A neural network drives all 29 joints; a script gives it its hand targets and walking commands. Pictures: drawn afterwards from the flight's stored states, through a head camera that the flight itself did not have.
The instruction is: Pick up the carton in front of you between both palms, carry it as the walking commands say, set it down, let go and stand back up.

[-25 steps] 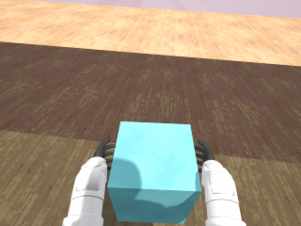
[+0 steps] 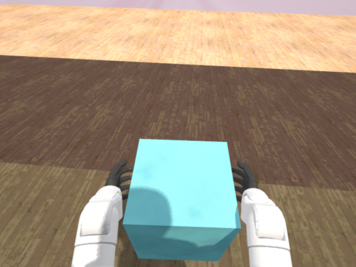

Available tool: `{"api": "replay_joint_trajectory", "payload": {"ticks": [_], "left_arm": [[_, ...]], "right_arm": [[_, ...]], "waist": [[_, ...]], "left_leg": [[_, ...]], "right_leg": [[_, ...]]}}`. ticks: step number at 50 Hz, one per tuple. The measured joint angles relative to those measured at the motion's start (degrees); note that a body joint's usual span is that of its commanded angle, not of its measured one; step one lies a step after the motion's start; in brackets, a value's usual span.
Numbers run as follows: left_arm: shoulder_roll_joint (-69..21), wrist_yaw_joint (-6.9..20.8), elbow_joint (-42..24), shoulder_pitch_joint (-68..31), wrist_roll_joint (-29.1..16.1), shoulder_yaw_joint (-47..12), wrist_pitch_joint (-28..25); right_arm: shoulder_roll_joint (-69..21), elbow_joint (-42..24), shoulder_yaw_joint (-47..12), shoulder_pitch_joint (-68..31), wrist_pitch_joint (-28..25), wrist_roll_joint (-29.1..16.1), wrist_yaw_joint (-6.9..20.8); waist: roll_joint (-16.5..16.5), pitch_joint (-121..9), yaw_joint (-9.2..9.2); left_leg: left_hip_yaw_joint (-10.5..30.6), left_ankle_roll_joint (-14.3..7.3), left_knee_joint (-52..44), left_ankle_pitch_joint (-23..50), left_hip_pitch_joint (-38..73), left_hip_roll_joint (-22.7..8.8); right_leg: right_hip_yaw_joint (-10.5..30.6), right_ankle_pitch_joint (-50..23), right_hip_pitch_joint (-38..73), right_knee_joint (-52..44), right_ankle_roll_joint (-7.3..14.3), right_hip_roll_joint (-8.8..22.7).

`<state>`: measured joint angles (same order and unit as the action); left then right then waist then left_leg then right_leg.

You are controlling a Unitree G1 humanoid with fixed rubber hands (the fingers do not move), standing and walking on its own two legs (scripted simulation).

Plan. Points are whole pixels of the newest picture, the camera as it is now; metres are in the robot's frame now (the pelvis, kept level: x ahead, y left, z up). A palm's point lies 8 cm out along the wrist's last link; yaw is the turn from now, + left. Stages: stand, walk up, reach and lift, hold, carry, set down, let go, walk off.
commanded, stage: carry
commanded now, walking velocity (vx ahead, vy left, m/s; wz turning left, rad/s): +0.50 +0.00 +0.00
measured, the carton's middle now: (180, 202) +0.30 +0.00 +0.00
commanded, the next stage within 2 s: none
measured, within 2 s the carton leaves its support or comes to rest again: neither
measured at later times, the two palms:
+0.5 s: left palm (147, 123) +0.51 +0.11 +0.09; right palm (248, 128) +0.50 -0.19 +0.09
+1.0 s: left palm (151, 84) +0.83 +0.14 +0.05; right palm (222, 86) +0.82 -0.16 +0.06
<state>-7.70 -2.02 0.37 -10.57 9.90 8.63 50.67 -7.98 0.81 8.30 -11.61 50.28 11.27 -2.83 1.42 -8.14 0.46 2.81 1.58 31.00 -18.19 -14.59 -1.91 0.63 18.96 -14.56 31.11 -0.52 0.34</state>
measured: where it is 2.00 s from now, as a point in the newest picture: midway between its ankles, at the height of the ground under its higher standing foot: (188, 162)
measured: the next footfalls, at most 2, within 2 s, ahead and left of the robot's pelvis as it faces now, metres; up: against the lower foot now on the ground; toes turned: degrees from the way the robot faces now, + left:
left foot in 0.18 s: +0.11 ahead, +0.11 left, +0.00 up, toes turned +8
right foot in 0.46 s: +0.34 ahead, -0.12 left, +0.00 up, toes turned -10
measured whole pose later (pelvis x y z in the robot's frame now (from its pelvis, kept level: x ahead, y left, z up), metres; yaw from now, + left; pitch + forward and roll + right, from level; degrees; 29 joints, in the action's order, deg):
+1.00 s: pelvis +0.56 +0.00 -0.01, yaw -2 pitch +3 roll +1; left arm -7.5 -4.6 -17.9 -7.7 6.6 6.9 68.9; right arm -7.7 -15.3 5.4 -9.4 67.2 7.1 -5.2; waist -1.7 -3.2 -0.9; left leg -15.5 -6.5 32.3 -10.6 -25.7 -1.1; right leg -3.8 26.0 -11.8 60.4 0.0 4.3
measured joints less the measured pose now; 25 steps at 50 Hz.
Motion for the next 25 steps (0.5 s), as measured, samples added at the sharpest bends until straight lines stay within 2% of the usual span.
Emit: {"api": "replay_joint_trajectory", "payload": {"ticks": [2, 5, 8, 10, 13, 15, 17, 21, 23, 24, 25], "left_arm": [[-0.24, -0.87, -2.07, -0.14, -0.83, -1.26, 2.81], [-0.11, -2.26, -5.43, 0.22, -1.50, -3.44, 7.39], [0.05, -3.11, -11.21, 1.21, -2.14, -3.56, 11.62], [0.27, -3.21, -15.40, 2.15, -2.80, -2.48, 13.61], [0.30, -3.02, -18.39, 4.27, -4.10, -1.07, 15.65], [0.36, -3.01, -18.96, 4.70, -4.52, -1.36, 17.09], [0.36, -3.01, -19.38, 4.25, -4.81, -1.70, 18.20], [0.19, -3.03, -20.87, 2.37, -4.74, -2.10, 19.24], [0.02, -3.03, -21.41, 1.04, -4.53, -2.04, 19.70], [-0.12, -3.02, -20.94, 0.20, -4.36, -2.20, 19.64], [-0.26, -3.03, -19.80, -0.62, -4.05, -2.54, 19.40]], "right_arm": [[0.85, -3.48, -0.12, 1.03, 3.05, -1.34, -0.36], [2.52, -7.12, -0.55, 1.70, 7.65, -4.01, -1.03], [2.25, -10.39, -0.87, 0.96, 11.15, -5.41, -1.54], [0.42, -12.44, -1.07, 0.58, 12.28, -5.18, -1.96], [0.15, -14.33, -3.67, 2.04, 14.10, -4.39, -2.36], [0.38, -16.04, -4.24, 3.21, 15.95, -4.49, -2.79], [0.44, -18.00, -3.99, 3.63, 17.63, -4.72, -3.21], [0.31, -20.96, -2.64, 2.31, 19.40, -5.14, -3.47], [0.18, -21.87, -1.81, 1.28, 19.91, -5.31, -3.47], [0.33, -22.05, -1.18, 0.82, 20.03, -5.44, -3.46], [0.73, -21.71, -0.55, 0.45, 20.12, -5.69, -3.44]], "waist": [[0.13, -1.08, -0.34], [-1.68, -1.58, -0.58], [-3.08, -0.94, -0.48], [-3.74, -0.83, 0.13], [-1.99, -1.42, 0.18], [-0.51, -1.13, -0.21], [0.37, -0.36, -0.93], [0.85, 1.22, -2.06], [0.77, 1.65, -2.30], [1.17, 1.68, -2.33], [1.51, 1.67, -2.02]], "left_leg": [[-1.23, -0.63, 4.55, -4.98, -2.23, -1.02], [-5.63, -1.22, 7.77, -9.05, -5.59, -0.34], [-10.23, -1.23, -0.65, -3.02, -5.09, 1.36], [-11.91, -2.48, -4.37, 5.30, -3.14, 1.91], [-12.49, -3.16, -3.83, 1.86, -1.30, 0.67], [-12.15, -2.69, -6.48, 0.78, 1.37, -0.33], [-11.67, -1.68, -9.76, 1.10, 4.55, -1.08], [-11.09, -0.09, -11.78, -1.56, 10.21, -2.15], [-10.52, 1.09, -7.62, -5.93, 11.59, -3.09], [-10.33, 1.26, -2.78, -8.72, 10.78, -4.23], [-9.53, 1.11, 4.74, -9.36, 8.21, -4.98]], "right_leg": [[-1.37, -0.86, 0.22, -0.29, 0.21, 0.01], [-1.92, 0.81, 1.90, -2.61, 0.46, 1.41], [-1.28, 1.64, 3.69, -4.20, -0.19, 2.79], [-1.09, 4.58, 2.42, 0.72, -0.22, 3.51], [-3.85, 9.90, -4.36, 14.60, 0.69, 2.62], [-5.69, 10.92, -8.86, 18.62, 1.21, 1.84], [-7.29, 7.43, -11.94, 15.83, 1.18, 1.76], [-10.12, -3.21, -13.90, 3.32, 0.80, 1.96], [-12.44, -7.04, -11.89, -2.07, 1.47, 1.65], [-13.31, -10.28, -11.14, -1.47, 2.94, 1.30], [-14.08, -9.69, -11.08, 0.76, 4.28, 1.06]]}}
